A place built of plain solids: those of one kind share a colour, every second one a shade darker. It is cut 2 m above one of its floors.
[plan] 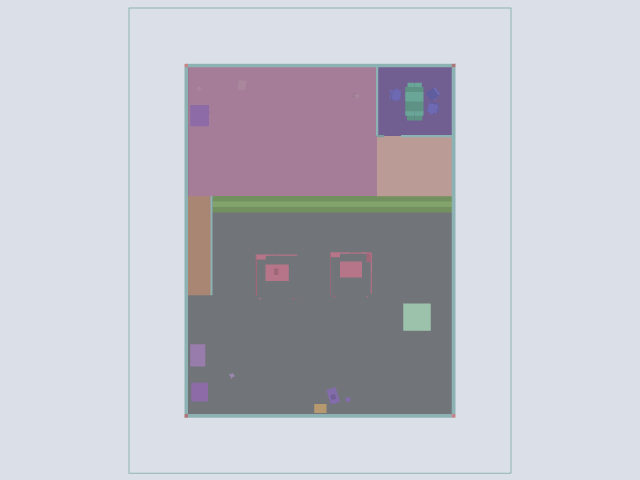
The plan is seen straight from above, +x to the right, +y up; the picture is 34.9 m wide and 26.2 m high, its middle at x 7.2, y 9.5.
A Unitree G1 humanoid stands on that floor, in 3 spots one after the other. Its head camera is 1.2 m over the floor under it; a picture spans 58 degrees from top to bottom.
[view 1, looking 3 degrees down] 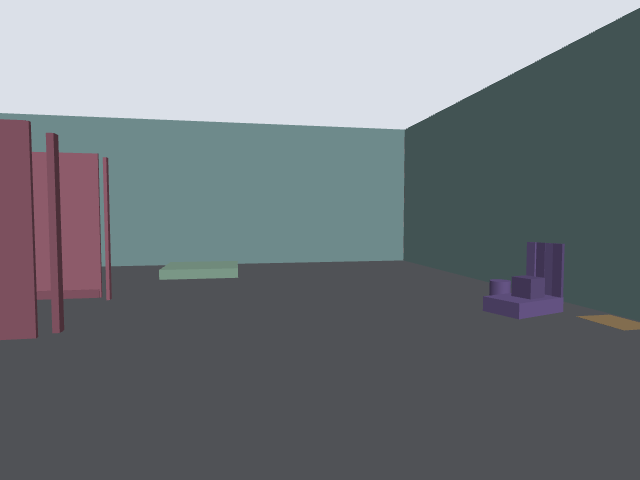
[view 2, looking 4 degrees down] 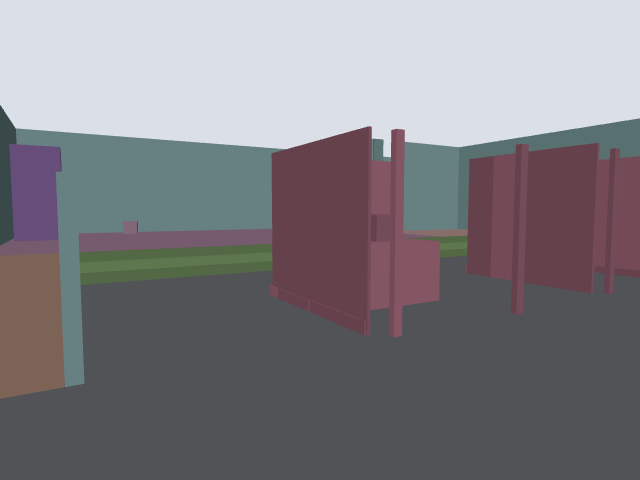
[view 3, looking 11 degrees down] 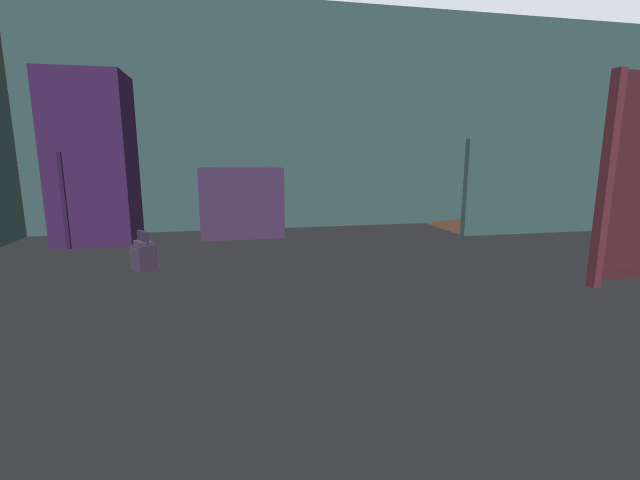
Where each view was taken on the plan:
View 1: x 3.04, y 4.58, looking -11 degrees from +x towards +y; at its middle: wall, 11.58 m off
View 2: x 1.29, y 3.15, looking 60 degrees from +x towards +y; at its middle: cell_lab_low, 4.86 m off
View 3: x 7.22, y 3.00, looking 168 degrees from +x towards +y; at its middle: ground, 6.29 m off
